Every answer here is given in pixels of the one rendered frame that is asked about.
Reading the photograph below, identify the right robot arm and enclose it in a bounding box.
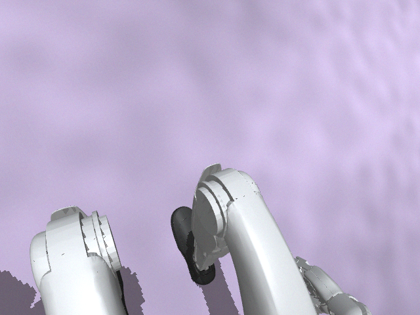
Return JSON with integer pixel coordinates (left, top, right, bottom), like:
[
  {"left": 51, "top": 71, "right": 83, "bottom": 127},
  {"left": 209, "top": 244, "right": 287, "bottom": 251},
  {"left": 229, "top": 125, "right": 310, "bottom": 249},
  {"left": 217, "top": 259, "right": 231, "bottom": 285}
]
[{"left": 327, "top": 293, "right": 373, "bottom": 315}]

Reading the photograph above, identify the right robot foot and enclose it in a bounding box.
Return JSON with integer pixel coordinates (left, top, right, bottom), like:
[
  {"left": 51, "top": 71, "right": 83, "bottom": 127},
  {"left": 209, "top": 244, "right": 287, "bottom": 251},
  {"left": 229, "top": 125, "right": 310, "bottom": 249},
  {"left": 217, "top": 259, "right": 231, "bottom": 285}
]
[{"left": 171, "top": 207, "right": 215, "bottom": 285}]

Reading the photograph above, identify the left robot foot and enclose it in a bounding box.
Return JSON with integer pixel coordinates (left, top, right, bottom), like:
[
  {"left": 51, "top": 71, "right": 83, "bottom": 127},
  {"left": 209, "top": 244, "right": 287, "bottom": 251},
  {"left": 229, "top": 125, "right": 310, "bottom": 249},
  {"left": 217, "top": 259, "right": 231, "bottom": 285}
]
[{"left": 116, "top": 270, "right": 129, "bottom": 315}]

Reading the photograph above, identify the right robot hand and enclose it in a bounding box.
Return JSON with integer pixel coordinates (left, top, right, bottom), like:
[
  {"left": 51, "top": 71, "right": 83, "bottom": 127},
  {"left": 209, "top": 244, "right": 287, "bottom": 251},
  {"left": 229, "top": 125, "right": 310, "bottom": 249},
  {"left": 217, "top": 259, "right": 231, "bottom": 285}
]
[{"left": 294, "top": 256, "right": 344, "bottom": 315}]

